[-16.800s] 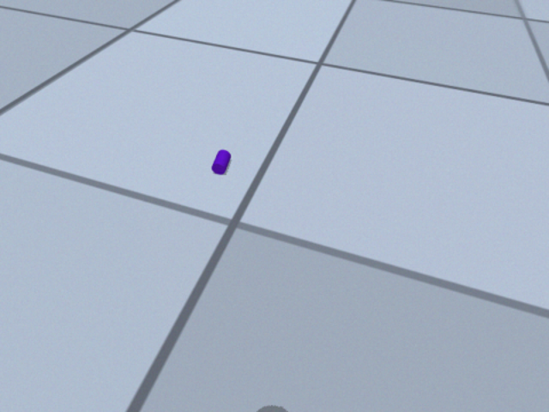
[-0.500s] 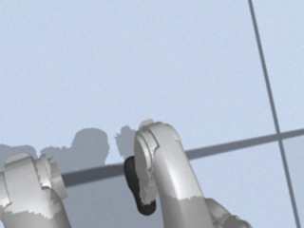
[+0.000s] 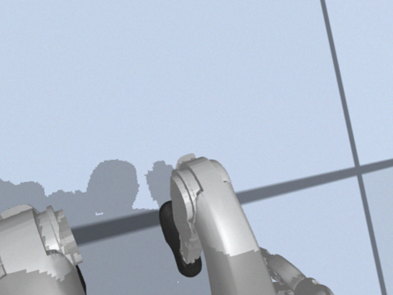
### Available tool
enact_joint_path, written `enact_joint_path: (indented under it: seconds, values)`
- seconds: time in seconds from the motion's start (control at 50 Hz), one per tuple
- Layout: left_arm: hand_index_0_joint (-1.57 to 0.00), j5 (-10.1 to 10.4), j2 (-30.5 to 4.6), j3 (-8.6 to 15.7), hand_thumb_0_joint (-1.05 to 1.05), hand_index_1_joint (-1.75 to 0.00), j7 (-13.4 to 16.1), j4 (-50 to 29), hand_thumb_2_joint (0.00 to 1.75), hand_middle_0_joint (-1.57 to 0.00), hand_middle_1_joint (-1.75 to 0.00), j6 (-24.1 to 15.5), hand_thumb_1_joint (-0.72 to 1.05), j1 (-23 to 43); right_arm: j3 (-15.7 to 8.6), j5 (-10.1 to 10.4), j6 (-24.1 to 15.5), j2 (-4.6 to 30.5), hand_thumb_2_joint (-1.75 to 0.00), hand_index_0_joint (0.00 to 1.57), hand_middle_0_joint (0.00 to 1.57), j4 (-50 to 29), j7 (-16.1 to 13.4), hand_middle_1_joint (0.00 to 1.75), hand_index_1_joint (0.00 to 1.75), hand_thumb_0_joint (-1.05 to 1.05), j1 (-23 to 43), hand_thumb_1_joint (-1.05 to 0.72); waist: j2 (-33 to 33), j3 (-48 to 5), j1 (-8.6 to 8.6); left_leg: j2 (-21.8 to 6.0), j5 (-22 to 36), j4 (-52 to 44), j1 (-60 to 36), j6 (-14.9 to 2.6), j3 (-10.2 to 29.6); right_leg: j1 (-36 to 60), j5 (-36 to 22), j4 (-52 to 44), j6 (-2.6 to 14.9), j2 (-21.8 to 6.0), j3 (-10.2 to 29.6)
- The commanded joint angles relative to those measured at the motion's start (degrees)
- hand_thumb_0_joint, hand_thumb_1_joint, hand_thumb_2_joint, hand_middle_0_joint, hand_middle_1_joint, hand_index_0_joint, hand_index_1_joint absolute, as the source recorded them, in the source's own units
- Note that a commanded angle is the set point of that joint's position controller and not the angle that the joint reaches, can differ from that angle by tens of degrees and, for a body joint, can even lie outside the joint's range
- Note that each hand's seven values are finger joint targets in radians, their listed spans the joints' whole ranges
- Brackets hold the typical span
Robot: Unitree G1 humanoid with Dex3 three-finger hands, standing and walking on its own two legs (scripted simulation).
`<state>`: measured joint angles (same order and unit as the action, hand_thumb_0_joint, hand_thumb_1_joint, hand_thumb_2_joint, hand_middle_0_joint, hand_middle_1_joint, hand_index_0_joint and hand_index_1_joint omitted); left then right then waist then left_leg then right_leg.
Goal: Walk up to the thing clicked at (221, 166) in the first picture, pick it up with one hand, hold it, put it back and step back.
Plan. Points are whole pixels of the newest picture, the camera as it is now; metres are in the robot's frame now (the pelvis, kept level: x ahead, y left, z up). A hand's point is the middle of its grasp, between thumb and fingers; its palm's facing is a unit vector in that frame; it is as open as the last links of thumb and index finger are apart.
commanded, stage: close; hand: left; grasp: from above
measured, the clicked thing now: out of the picture +0.44 +0.33 -0.26
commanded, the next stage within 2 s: settle in 0.18 s
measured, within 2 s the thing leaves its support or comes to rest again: leaves its support in 0.60 s
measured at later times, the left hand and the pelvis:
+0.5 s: hand out of the picture +0.41 +0.33 -0.24, palm faces -0.47 -0.12 -0.87, open 10.0 cm; pelvis +0.00 +0.00 +0.00, yaw +0 degrees
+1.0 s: hand out of the picture +0.40 +0.34 -0.15, palm faces -0.51 -0.10 -0.85, open 10.0 cm; pelvis +0.00 -0.01 +0.03, yaw +5 degrees
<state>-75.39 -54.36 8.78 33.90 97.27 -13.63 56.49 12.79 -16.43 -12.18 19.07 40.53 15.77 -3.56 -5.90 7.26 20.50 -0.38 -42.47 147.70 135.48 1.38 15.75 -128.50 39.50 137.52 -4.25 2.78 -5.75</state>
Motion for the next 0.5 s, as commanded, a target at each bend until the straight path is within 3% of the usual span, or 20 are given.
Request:
enact_joint_path:
  seconds: [0.0,0.04,0.12,0.14,0.2,0.22,0.28,0.3,0.38,0.42,0.44,0.46,0.48]
  values:
    - [-0.75,1.6,-13.9,1.4,0.0,-0.67,0.3,-6.6,0.63,-0.71,-0.71,-1.2,0.38,9.5,-5.8,0.4,1.6,18.4,-0.9,0.2,0.2,-0.4,-1.1,0.3,0.3,0.0,-10.9,-0.89,28.0,-40.9,-0.47,-1.0,17.2,-16.7,-29.9,-1.3,-7.8,22.0,-18.2,-10.7,5.11,1.9,-8.3]
    - [-0.78,1.4,-13.4,1.2,0.0,-0.66,-0.1,-5.6,0.62,-0.74,-0.7,-2.2,0.43,9.6,-5.3,0.3,2.1,18.1,-0.9,0.2,0.2,-0.6,-1.1,0.3,0.3,0.0,-10.9,-0.89,26.8,-38.1,0.43,-0.9,16.8,-16.0,-28.6,-1.19,-7.7,20.2,-17.6,-10.4,5.27,1.8,-8.9]
    - [-0.84,0.2,-15.8,2.7,0.0,-0.66,0.6,-6.4,0.69,-0.82,-0.68,-3.9,0.5,10.0,-4.7,0.1,3.4,18.3,-0.9,0.2,0.2,-0.9,-1.8,0.3,0.3,0.0,-11.2,-0.89,26.6,-39.2,0.03,-0.8,17.6,-15.9,-29.1,-1.35,-7.5,21.3,-18.0,-10.4,5.33,1.8,-8.7]
    - [-0.86,0.0,-13.6,1.2,0.0,-0.67,0.5,-4.0,0.71,-0.84,-0.69,-4.1,0.52,9.7,-4.8,0.0,3.4,18.1,-0.9,0.2,0.2,-0.9,-1.9,0.3,0.3,0.0,-10.7,-0.89,25.9,-36.6,1.05,-0.9,16.0,-15.3,-28.1,-1.47,-7.7,19.6,-17.0,-10.2,5.19,1.8,-8.6]
    - [-0.9,-0.8,-14.5,0.2,0.0,-0.65,1.6,-5.1,0.71,-0.88,-0.67,-5.2,0.57,12.4,-4.4,0.1,3.5,17.6,-0.9,0.2,0.2,-0.8,-2.4,0.3,0.3,0.0,-9.3,-0.89,27.0,-36.5,0.69,-1.1,12.1,-16.0,-27.5,-1.53,-7.8,18.5,-13.9,-10.6,5.25,2.0,-8.2]
    - [-0.91,-1.5,-15.4,0.9,0.0,-0.66,2.0,-5.3,0.72,-0.89,-0.67,-5.2,0.58,12.2,-4.5,-0.4,3.5,18.1,-0.9,0.2,0.2,-0.6,-2.5,0.3,0.3,0.0,-10.2,-0.89,27.1,-36.5,1.01,-0.9,12.7,-15.8,-28.1,-1.51,-7.9,18.5,-14.6,-10.5,5.01,2.0,-8.8]
    - [-1.0,-2.6,-14.4,-0.5,0.0,-0.69,2.9,-4.7,0.77,-0.99,-0.7,-5.4,0.61,13.4,-4.3,-0.7,3.1,18.3,-0.9,0.2,0.2,-0.8,-2.7,0.3,0.3,0.0,-9.9,-0.91,26.7,-35.5,1.9,-0.9,12.0,-15.2,-28.2,-1.54,-8.0,17.1,-14.0,-10.1,5.0,1.9,-8.8]
    - [-1.03,-2.2,-15.3,0.3,0.0,-0.69,3.3,-4.0,0.8,-1.02,-0.69,-5.3,0.65,13.0,-3.7,-0.7,3.0,17.5,-0.9,0.2,0.2,-0.1,-2.8,0.3,0.3,0.0,-9.4,-0.91,25.8,-34.5,1.53,-1.1,11.1,-15.2,-26.7,-1.69,-7.8,17.4,-13.3,-10.5,4.89,2.0,-8.7]
    - [-1.07,-2.5,-15.0,-0.6,0.0,-0.68,3.7,-7.8,0.78,-1.06,-0.68,-4.4,0.7,15.1,-4.5,-0.9,2.2,18.0,-0.9,0.2,0.2,-0.6,-2.8,0.3,0.3,0.0,-9.5,-0.91,30.0,-37.6,0.88,-1.1,11.8,-16.0,-29.8,-1.28,-8.2,17.3,-13.8,-10.0,5.2,2.1,-8.5]
    - [-1.06,-2.2,-16.9,1.2,0.0,-0.67,4.1,-8.4,0.8,-1.07,-0.66,-3.7,0.69,14.0,-5.0,-0.4,1.9,18.1,-0.9,0.2,0.2,0.3,-2.8,0.3,0.3,0.0,-9.4,-0.91,29.7,-38.6,-0.2,-1.2,12.6,-15.8,-29.6,-1.16,-8.3,17.9,-14.3,-9.5,5.29,2.0,-8.3]
    - [-1.08,-2.1,-15.9,0.6,0.0,-0.67,4.0,-9.9,0.81,-1.08,-0.66,-3.4,0.7,13.7,-5.1,-0.4,1.5,18.1,-0.9,0.2,0.2,-0.8,-2.5,0.3,0.3,0.0,-9.7,-0.91,29.8,-39.3,0.06,-1.1,13.4,-15.2,-29.9,-1.32,-8.7,18.2,-15.4,-9.6,5.11,1.9,-8.1]
    - [-1.08,-1.5,-17.8,3.1,0.0,-0.67,4.4,-12.6,0.83,-1.09,-0.66,-3.2,0.7,13.7,-5.6,-0.4,1.7,18.3,-0.9,0.2,0.2,-0.1,-2.6,0.3,0.3,0.0,-10.4,-0.91,30.5,-41.9,-0.87,-1.1,14.7,-15.5,-30.9,-1.3,-8.5,19.1,-16.3,-9.8,5.13,2.0,-8.2]
    - [-1.09,-1.6,-16.1,2.0,0.0,-0.67,4.1,-13.0,0.81,-1.09,-0.66,-2.9,0.71,13.2,-5.8,0.0,1.5,18.1,-0.9,0.2,0.2,-0.8,-2.4,0.3,0.3,0.0,-10.0,-0.91,31.0,-41.1,-0.78,-1.0,14.7,-15.1,-30.2,-1.21,-8.9,18.3,-16.2,-9.6,5.4,1.8,-7.8]
